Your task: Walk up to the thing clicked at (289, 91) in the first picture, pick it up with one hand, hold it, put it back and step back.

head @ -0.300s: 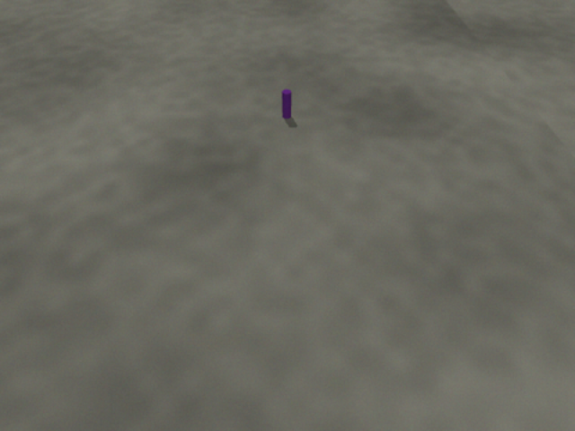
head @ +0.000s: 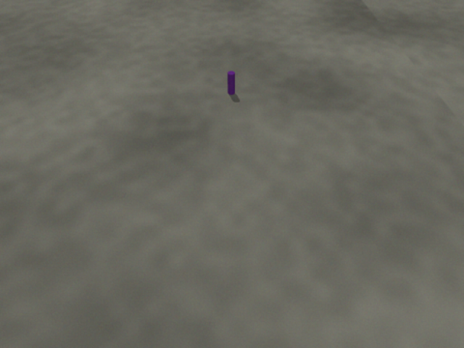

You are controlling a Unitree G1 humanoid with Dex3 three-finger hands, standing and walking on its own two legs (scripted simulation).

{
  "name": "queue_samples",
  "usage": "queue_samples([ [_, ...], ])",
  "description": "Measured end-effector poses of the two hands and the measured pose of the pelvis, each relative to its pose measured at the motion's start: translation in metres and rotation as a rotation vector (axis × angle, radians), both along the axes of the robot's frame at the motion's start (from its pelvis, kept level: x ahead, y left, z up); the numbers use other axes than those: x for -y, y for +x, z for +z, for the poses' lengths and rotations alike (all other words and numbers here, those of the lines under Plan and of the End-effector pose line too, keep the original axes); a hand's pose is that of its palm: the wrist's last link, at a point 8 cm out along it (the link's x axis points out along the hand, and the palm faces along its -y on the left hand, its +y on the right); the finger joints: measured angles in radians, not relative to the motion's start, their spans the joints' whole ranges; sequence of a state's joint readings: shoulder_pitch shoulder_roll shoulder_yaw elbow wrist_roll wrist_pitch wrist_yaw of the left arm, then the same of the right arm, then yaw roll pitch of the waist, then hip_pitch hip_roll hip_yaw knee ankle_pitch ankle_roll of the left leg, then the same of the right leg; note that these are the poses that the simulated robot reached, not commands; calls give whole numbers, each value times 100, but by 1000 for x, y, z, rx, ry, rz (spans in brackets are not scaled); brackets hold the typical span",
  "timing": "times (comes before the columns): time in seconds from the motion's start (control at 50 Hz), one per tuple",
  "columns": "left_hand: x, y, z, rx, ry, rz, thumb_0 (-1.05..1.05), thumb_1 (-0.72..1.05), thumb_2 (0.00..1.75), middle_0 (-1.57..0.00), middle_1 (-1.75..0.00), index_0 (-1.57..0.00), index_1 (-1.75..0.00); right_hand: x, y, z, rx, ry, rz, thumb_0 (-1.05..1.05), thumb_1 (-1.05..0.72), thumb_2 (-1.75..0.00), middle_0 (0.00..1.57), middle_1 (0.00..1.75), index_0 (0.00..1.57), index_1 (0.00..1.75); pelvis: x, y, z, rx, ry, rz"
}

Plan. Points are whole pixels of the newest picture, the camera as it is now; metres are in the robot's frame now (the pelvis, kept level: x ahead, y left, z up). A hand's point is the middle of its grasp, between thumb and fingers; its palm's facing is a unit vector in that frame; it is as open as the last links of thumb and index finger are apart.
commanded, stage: stand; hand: left
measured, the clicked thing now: (231, 83) +1.93 +0.01 -0.70
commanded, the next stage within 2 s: walk up in 0.82 s
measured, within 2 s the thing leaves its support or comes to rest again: neither
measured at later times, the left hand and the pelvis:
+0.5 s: hand out of the picture +0.08 +0.25 -0.15, palm faces -0.02 -0.94 -0.34, open 7.4 cm; pelvis +0.00 +0.00 +0.00, yaw +0 degrees
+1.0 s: hand out of the picture +0.12 +0.26 -0.14, palm faces -0.08 -0.93 -0.36, open 7.4 cm; pelvis +0.03 -0.02 +0.00, yaw -3 degrees
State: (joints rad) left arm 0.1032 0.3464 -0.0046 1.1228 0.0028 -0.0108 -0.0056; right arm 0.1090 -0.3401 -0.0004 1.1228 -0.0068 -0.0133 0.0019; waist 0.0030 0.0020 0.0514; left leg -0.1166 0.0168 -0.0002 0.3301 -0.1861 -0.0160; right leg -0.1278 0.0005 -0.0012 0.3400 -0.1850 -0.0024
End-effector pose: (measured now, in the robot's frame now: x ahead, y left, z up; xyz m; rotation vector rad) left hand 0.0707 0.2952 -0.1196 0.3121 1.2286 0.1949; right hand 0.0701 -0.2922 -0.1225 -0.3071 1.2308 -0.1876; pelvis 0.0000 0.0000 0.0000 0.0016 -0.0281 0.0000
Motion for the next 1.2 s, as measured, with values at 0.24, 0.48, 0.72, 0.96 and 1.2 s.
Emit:
queue_samples([
  [0.24, 0, 4, 0, 5, 0, -1, 1, 91, 90, -21, -30, -20, -30, 1, 3, 1, 5, -3, -4, 0, -90, -90, 20, 30, 20, 30, 0, 3, 0, 2, 0, -1],
  [0.48, -1, 5, 2, 9, 4, 0, 0, 91, 90, -21, -30, -20, -30, 1, 4, 1, 8, -2, -1, 0, -90, -90, 20, 30, 20, 30, 0, 4, 1, 1, 1, 1],
  [0.72, -1, 2, 1, 3, 5, 0, 1, 91, 90, -21, -30, -20, -30, 2, 2, 1, -1, -2, -4, 0, -90, -90, 20, 30, 20, 30, 1, 4, 1, 1, -1, 2],
  [0.96, -8, 24, 10, 17, 14, -57, 1, 91, 90, -21, -30, -20, -30, 30, -5, 8, 88, -7, -52, 0, -90, -90, 20, 30, 20, 30, 12, 18, -3, -19, 21, -43],
  [1.2, 33, 108, 24, 153, 118, -85, 0, 91, 90, -21, -30, -20, -30, 134, 45, -18, 24, -58, -88, 1, -90, -90, 20, 30, 20, 30, 81, 92, -28, 13, -12, -73],
])
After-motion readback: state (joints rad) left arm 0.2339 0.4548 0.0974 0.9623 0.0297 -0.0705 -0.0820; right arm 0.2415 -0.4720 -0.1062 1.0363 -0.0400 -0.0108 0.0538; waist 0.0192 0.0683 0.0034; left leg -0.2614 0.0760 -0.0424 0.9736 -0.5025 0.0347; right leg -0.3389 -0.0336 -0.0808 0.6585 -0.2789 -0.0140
